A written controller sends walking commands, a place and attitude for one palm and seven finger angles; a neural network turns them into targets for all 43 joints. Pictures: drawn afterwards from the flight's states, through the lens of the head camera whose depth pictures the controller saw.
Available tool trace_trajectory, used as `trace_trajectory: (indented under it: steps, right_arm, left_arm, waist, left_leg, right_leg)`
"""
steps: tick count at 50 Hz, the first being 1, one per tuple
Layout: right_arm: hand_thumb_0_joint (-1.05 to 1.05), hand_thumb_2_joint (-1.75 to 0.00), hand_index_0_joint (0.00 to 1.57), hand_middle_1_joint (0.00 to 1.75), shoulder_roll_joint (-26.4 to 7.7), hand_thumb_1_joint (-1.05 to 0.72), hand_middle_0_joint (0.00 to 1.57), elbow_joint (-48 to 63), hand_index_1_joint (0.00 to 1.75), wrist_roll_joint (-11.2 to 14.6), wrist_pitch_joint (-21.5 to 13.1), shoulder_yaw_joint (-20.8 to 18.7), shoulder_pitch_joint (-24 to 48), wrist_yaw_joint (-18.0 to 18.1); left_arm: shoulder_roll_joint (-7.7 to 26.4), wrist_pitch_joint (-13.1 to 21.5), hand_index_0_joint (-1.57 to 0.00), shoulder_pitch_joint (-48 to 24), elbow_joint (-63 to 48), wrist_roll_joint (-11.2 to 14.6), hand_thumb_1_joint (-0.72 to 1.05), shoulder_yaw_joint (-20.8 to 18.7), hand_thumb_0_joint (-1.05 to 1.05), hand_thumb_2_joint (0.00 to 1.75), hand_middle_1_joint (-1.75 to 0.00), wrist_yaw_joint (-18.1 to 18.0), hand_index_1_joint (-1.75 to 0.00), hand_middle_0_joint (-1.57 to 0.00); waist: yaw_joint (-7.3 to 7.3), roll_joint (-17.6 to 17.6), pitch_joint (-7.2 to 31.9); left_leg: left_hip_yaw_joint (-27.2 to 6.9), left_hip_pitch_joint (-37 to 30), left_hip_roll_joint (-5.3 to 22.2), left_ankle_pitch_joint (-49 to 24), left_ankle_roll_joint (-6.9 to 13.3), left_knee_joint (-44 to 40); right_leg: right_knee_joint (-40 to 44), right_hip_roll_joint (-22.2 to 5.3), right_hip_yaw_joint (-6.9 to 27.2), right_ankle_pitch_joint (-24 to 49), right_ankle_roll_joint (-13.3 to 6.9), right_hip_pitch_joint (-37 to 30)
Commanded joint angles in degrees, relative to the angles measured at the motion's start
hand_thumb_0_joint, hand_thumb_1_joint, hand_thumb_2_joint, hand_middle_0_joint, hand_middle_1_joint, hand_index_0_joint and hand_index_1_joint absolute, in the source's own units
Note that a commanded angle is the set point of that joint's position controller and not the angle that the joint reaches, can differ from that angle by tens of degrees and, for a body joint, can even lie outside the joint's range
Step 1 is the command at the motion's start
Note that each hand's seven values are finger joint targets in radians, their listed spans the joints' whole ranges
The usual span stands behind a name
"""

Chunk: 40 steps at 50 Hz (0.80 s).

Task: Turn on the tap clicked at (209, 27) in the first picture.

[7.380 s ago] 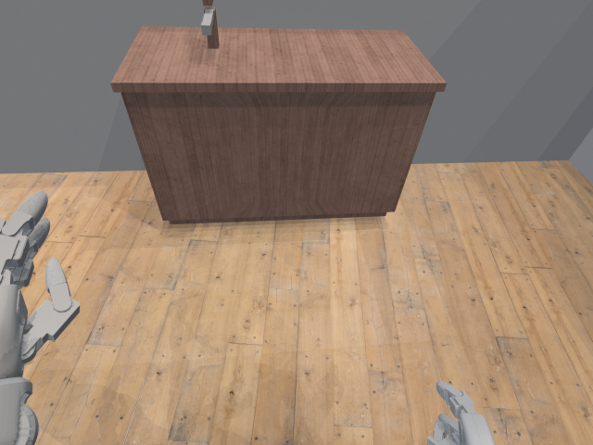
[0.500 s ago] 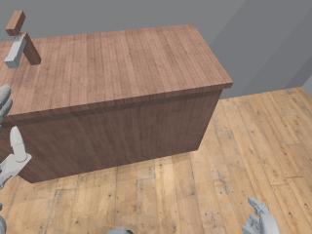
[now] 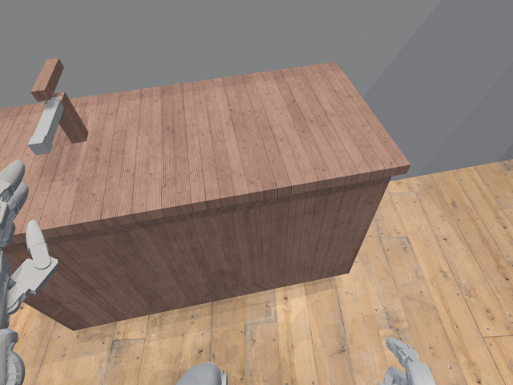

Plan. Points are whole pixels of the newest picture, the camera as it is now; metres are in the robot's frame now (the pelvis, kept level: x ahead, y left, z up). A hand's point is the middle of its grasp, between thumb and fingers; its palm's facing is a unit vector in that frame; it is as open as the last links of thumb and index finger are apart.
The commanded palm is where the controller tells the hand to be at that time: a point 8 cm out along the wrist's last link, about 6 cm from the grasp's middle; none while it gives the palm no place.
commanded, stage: take the last steps up to it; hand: left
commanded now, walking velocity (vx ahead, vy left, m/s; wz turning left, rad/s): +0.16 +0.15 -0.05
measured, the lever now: (40, 145) +0.52 +0.47 +0.07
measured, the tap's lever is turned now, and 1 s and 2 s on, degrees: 0 0 0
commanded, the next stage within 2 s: come to a stop and stand still in 0.04 s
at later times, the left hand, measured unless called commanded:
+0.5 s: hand (47, 245) +0.24 +0.25 +0.17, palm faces +0.37 -0.83 -0.42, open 7.4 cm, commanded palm +0.19 +0.30 +0.18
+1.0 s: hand (1, 220) +0.24 +0.28 +0.21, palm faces +0.46 -0.83 -0.32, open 7.4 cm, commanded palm +0.17 +0.29 +0.18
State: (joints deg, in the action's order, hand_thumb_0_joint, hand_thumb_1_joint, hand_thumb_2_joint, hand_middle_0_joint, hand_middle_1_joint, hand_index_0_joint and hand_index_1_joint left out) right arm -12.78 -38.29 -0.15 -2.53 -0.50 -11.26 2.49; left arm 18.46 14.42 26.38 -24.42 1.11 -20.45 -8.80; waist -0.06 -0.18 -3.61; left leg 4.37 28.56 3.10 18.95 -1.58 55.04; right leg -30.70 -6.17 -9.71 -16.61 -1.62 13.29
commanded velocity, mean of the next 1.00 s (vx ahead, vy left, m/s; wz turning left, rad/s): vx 0.00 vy -0.03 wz -0.01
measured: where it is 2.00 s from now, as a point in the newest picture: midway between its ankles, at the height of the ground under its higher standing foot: outside the picture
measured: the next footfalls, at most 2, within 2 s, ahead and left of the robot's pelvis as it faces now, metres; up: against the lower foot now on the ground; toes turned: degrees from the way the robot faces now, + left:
left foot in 0.14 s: +0.12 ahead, +0.17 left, +0.00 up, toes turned +7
right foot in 0.42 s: +0.08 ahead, -0.05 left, +0.00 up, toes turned -7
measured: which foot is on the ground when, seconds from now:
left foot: up 0.00-0.12, down 0.14-0.90, up 0.92-0.98, down 1.00-1.00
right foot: down 0.00-0.14, up 0.16-0.40, down 0.42-1.00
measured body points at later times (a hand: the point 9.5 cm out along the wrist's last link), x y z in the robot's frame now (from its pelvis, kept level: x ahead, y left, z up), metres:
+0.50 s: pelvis +0.02 +0.02 -0.01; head +0.04 +0.01 +0.44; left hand +0.21 +0.30 +0.19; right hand +0.18 -0.17 -0.11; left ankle +0.08 +0.17 -0.74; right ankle +0.04 -0.05 -0.74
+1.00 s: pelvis -0.01 +0.03 -0.01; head +0.00 +0.03 +0.44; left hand +0.21 +0.33 +0.22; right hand +0.14 -0.21 -0.08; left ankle +0.02 +0.13 -0.74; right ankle +0.04 -0.05 -0.74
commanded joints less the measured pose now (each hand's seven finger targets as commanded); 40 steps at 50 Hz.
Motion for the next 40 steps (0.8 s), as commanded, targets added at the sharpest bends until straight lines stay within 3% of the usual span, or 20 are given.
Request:
trace_trajectory:
  steps: [1,3,5,6,7,8,9,11,13,17,20,22,24,26,27,31,33,35,37,40]
  right_arm:
    - [0.0,-0.9,0.2,0.3,-3.4,-0.9,0.2,11.3,0.3,0.1,-3.4,-2.1,4.6,0.7]
    - [0.0,-0.9,0.2,0.3,-3.3,-0.9,0.2,12.2,0.3,-0.1,-3.7,-2.5,4.3,1.0]
    - [0.0,-0.9,0.2,0.3,-4.0,-0.9,0.2,12.3,0.3,0.2,-3.8,-3.1,3.1,1.5]
    - [0.0,-0.9,0.2,0.3,-5.4,-0.9,0.2,12.5,0.3,0.7,-4.0,-3.7,2.1,1.9]
    - [0.0,-0.9,0.2,0.3,-6.8,-0.9,0.2,13.0,0.3,0.9,-4.1,-4.2,2.2,1.8]
    - [0.0,-0.9,0.2,0.3,-6.5,-0.9,0.2,13.3,0.3,1.0,-4.2,-4.1,1.4,1.5]
    - [0.0,-0.9,0.2,0.3,-5.9,-0.9,0.2,11.7,0.3,0.2,-4.4,-3.4,2.6,1.6]
    - [0.0,-0.9,0.2,0.3,-5.1,-0.9,0.2,11.6,0.3,0.4,-4.5,-3.0,3.3,1.3]
    - [0.0,-0.9,0.2,0.3,-5.1,-0.9,0.2,11.6,0.3,0.4,-5.0,-2.4,3.2,0.4]
    - [0.0,-0.9,0.2,0.3,-5.0,-0.9,0.2,12.2,0.3,0.2,-5.7,-1.2,2.8,0.1]
    - [0.0,-0.9,0.2,0.3,-4.6,-0.9,0.2,12.3,0.3,0.5,-5.4,-0.6,3.2,0.5]
    - [0.0,-0.9,0.2,0.3,-3.5,-0.9,0.2,12.4,0.3,0.4,-4.8,-0.1,3.3,0.9]
    - [0.0,-0.9,0.2,0.3,-2.9,-0.9,0.2,11.9,0.3,0.5,-4.5,-0.3,3.0,0.8]
    - [0.0,-0.9,0.2,0.3,-2.3,-0.9,0.2,11.3,0.3,0.5,-3.9,0.6,4.6,0.7]
    - [0.0,-0.9,0.2,0.3,-2.0,-0.9,0.2,11.1,0.3,0.5,-3.9,1.1,4.7,0.7]
    - [0.0,-0.9,0.2,0.3,-2.7,-0.9,0.2,11.7,0.3,0.4,-3.6,0.8,5.8,1.7]
    - [0.0,-0.9,0.2,0.3,-3.4,-0.9,0.2,11.9,0.3,0.2,-3.1,0.1,4.1,1.9]
    - [0.0,-0.9,0.2,0.3,-5.4,-0.9,0.2,12.9,0.3,0.6,-2.7,-1.0,4.4,2.0]
    - [0.0,-0.9,0.2,0.3,-4.8,-0.9,0.2,13.3,0.3,0.2,-2.4,0.1,5.5,2.3]
    - [0.0,-0.9,0.2,0.3,-5.3,-0.9,0.2,12.6,0.3,0.3,-3.0,-0.2,4.8,2.4]
  left_arm:
    - [13.1,3.5,-0.2,-0.7,-17.2,0.1,0.9,-7.6,0.0,0.9,-0.3,-1.8,-0.3,-0.2]
    - [13.6,3.2,-0.2,-1.1,-19.8,0.1,0.9,-8.2,0.0,0.9,-0.3,-2.1,-0.3,-0.2]
    - [13.8,3.5,-0.2,-3.1,-21.2,0.1,0.9,-8.7,0.0,0.9,-0.3,-2.3,-0.3,-0.2]
    - [13.4,3.7,-0.2,-3.5,-21.9,0.4,0.9,-8.2,0.0,0.9,-0.3,-2.3,-0.3,-0.2]
    - [12.9,4.0,-0.2,-4.1,-22.2,0.3,0.9,-8.0,0.0,0.9,-0.3,-2.2,-0.3,-0.2]
    - [12.4,4.2,-0.2,-2.9,-17.8,0.2,0.9,-7.5,0.0,0.9,-0.3,-1.9,-0.3,-0.2]
    - [13.8,3.8,-0.2,-1.5,-13.2,0.8,0.9,-8.6,0.0,0.9,-0.3,-1.3,-0.3,-0.2]
    - [13.7,3.8,-0.2,-3.3,-17.4,0.9,0.9,-8.6,0.0,0.9,-0.3,-0.8,-0.3,-0.2]
    - [10.9,3.0,-0.2,-1.7,-19.8,0.9,0.9,-5.9,0.0,0.9,-0.3,-0.2,-0.3,-0.2]
    - [11.1,0.8,-0.2,0.0,-20.2,1.5,0.9,-5.6,0.0,0.9,-0.3,-0.3,-0.3,-0.2]
    - [11.9,-0.3,-0.2,-1.8,-17.9,1.2,0.9,-6.5,0.0,0.9,-0.3,-0.8,-0.3,-0.2]
    - [12.9,-0.6,-0.2,-4.4,-15.8,1.0,0.9,-7.2,0.0,0.9,-0.3,-1.0,-0.3,-0.2]
    - [12.4,-2.4,-0.2,-3.9,-13.2,2.2,0.9,-6.3,0.0,0.9,-0.3,-0.6,-0.3,-0.2]
    - [12.0,-2.7,-0.2,-4.9,-13.7,2.0,0.9,-5.8,0.0,0.9,-0.3,-1.0,-0.3,-0.2]
    - [11.4,-2.3,-0.2,-5.5,-14.7,1.8,0.9,-5.0,0.0,0.9,-0.3,-1.1,-0.3,-0.2]
    - [11.8,-1.4,-0.2,-3.2,-15.4,1.2,0.9,-5.9,0.0,0.9,-0.3,-1.6,-0.3,-0.2]
    - [12.1,-1.2,-0.2,-0.6,-15.9,1.2,0.9,-6.3,0.0,0.9,-0.3,-1.6,-0.3,-0.2]
    - [12.3,-0.9,-0.2,-1.0,-17.9,1.3,0.9,-5.6,0.0,0.9,-0.3,-1.5,-0.3,-0.2]
    - [11.8,-0.5,-0.2,-0.3,-17.2,1.3,0.9,-5.4,0.0,0.9,-0.3,-1.4,-0.3,-0.2]
    - [11.2,0.0,-0.2,-3.5,-15.2,0.4,0.9,-4.5,0.0,0.9,-0.3,-1.3,-0.3,-0.2]
  waist:
    - [1.08,9.9,9.4]
    - [1.1,9.3,10.2]
    - [0.05,3.0,11.2]
    - [-0.6,-4.6,11.7]
    - [-0.22,-15.7,12.1]
    - [0.03,-15.0,10.8]
    - [-0.07,-16.5,10.5]
    - [0.07,-11.3,9.2]
    - [0.03,-12.6,9.3]
    - [-0.41,-14.4,9.4]
    - [0.24,-11.0,9.3]
    - [-0.57,-2.7,8.0]
    - [0.04,11.2,7.1]
    - [0.14,8.3,7.5]
    - [0.19,7.8,8.6]
    - [0.76,4.9,10.7]
    - [0.45,3.0,12.1]
    - [0.87,-2.8,11.4]
    - [0.82,-11.2,7.2]
    - [0.92,-9.1,5.3]
  left_leg:
    - [3.9,-3.9,-0.3,-2.3,0.9,-15.6]
    - [5.0,-10.3,-1.6,-5.0,1.1,-22.2]
    - [5.5,-17.7,-1.5,-9.3,1.2,-29.8]
    - [0.2,-22.2,2.6,-11.5,2.9,-32.2]
    - [-12.2,-27.7,12.0,-23.6,7.2,-33.1]
    - [-20.5,-26.2,17.4,-29.6,11.1,-36.4]
    - [-24.1,-22.0,20.2,-20.4,13.4,-39.2]
    - [-18.0,-20.8,17.5,-24.3,12.8,-36.3]
    - [-10.0,-18.1,14.4,-26.8,9.7,-35.5]
    - [-8.0,-15.5,14.3,-19.3,7.7,-36.5]
    - [-4.9,-11.5,12.0,-9.8,5.4,-33.2]
    - [-1.3,-8.6,6.7,-2.4,2.1,-27.4]
    - [0.2,-10.0,-0.7,2.5,0.0,-15.4]
    - [-3.2,-6.0,-1.2,4.9,0.2,-8.8]
    - [-3.8,-5.2,-1.0,5.2,0.3,-9.0]
    - [-1.8,-7.6,-1.6,0.6,0.6,-20.5]
    - [-1.9,-14.0,-1.4,-8.2,0.9,-29.3]
    - [-6.1,-19.2,4.6,-20.8,2.3,-31.8]
    - [-11.5,-14.0,8.9,-17.8,4.3,-36.3]
    - [-9.6,-5.2,8.0,-6.1,4.2,-36.9]
  right_leg:
    - [8.2,-12.6,9.5,29.1,-5.0,-8.9]
    - [6.2,-11.6,10.1,23.0,-4.2,-6.3]
    - [1.0,-8.6,8.6,14.3,-2.2,-3.7]
    - [-7.1,-5.5,6.3,8.5,-0.3,0.1]
    - [-17.9,1.1,2.4,-7.9,2.4,10.2]
    - [-27.3,4.3,3.8,-20.9,2.6,15.2]
    - [-33.1,3.3,7.0,-19.8,2.6,16.5]
    - [-28.8,1.8,8.8,-12.6,2.9,15.9]
    - [-20.8,3.2,6.3,-8.9,3.3,10.8]
    - [-7.6,5.5,4.3,-6.6,3.4,3.3]
    - [4.2,5.4,4.2,0.9,3.3,-4.9]
    - [9.4,0.8,11.1,8.5,1.2,-5.3]
    - [15.6,-7.9,24.8,4.6,-3.4,2.5]
    - [14.7,-10.3,25.4,13.0,-6.3,-1.1]
    - [12.7,-10.1,21.7,18.3,-6.5,-4.5]
    - [7.9,-6.9,15.0,31.3,-4.7,-11.3]
    - [6.1,-4.8,14.0,28.4,-2.4,-10.8]
    - [5.9,-1.1,13.3,15.4,0.2,-5.5]
    - [4.6,2.7,10.1,6.4,1.7,-3.4]
    - [4.4,2.9,10.2,4.3,1.8,-7.9]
